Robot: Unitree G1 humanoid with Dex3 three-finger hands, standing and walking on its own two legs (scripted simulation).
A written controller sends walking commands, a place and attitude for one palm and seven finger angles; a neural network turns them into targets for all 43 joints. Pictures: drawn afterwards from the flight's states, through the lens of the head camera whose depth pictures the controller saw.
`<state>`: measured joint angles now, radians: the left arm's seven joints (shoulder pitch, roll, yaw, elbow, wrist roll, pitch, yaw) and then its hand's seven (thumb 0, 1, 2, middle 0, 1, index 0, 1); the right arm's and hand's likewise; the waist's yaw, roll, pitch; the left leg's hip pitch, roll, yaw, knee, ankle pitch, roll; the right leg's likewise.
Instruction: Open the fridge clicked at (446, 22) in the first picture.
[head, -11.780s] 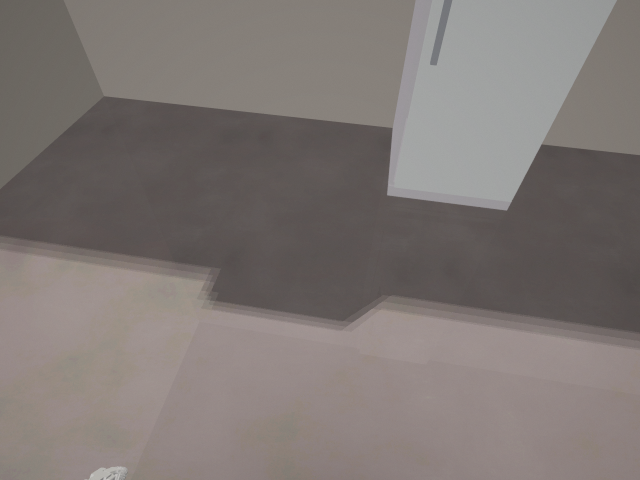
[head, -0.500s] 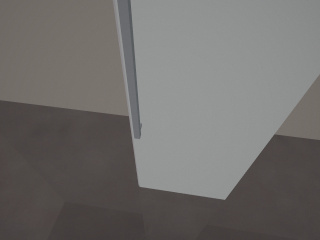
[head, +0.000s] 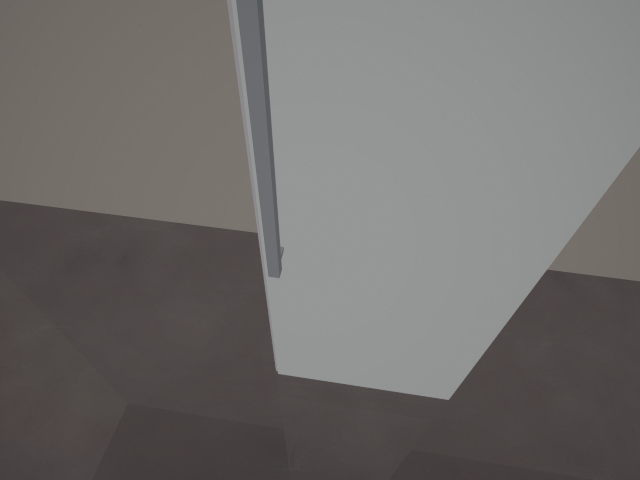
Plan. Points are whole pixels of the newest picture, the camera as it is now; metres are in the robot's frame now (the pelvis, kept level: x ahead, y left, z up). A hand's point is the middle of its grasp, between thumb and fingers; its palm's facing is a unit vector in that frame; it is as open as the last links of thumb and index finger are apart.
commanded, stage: look again from close up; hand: left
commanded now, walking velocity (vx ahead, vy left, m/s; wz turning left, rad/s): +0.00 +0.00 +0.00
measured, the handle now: (268, 155) +0.50 +0.11 +0.15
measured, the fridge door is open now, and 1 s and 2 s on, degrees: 0 0 0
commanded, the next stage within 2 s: raise the hand to about handle height in 0.58 s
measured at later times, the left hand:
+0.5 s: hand out of the picture +0.06 +0.25 -0.16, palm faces -0.02 -0.95 -0.32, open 7.4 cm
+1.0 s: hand (137, 444) +0.17 +0.24 -0.05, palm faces -0.03 -1.00 -0.08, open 8.1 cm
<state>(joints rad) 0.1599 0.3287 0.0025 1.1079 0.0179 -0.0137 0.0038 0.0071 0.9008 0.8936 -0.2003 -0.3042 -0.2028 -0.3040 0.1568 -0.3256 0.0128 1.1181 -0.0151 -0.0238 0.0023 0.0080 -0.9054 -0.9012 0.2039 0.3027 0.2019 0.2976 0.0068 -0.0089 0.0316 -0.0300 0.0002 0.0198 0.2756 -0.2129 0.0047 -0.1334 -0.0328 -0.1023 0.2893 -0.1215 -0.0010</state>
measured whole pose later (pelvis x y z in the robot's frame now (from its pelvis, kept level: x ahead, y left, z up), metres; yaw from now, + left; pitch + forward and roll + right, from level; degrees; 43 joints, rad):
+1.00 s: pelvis -0.03 +0.00 -0.07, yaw -1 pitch +10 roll +1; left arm 0.27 0.30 0.36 0.44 -0.38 -0.64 -0.58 0.01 0.72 0.81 -0.21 -0.42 -0.21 -0.42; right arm 0.18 -0.25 -0.01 0.58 0.03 -0.31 0.01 0.01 -0.90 -0.90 0.21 0.30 0.20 0.30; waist 0.01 -0.03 -0.07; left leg -0.66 0.00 0.05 0.98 -0.50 0.01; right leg -0.77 -0.06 -0.05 0.97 -0.37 -0.01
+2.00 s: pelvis -0.01 +0.02 -0.04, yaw +0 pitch +6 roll -2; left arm 0.13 0.40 0.41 0.19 -0.37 -0.18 -0.52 0.00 -0.42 0.33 -0.29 -1.15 -0.30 -1.15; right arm 0.26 -0.27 0.05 0.55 0.05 -0.28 -0.08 0.02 -0.90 -0.90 0.20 0.30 0.20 0.30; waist 0.02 0.03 -0.07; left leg -0.47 0.01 0.00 0.84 -0.47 0.03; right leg -0.53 -0.05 -0.10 0.75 -0.32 0.02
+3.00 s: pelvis -0.02 +0.00 -0.03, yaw +0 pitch +3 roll -1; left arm -0.07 0.43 0.44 0.39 -0.35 -0.13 -0.55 -0.01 -0.50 0.30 -0.30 -1.20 -0.30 -1.20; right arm 0.27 -0.28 0.05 0.59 0.06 -0.24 -0.12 0.02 -0.90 -0.90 0.20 0.30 0.20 0.30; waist 0.02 0.03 -0.04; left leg -0.35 0.01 0.01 0.69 -0.39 0.01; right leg -0.43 -0.04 -0.10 0.64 -0.26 0.00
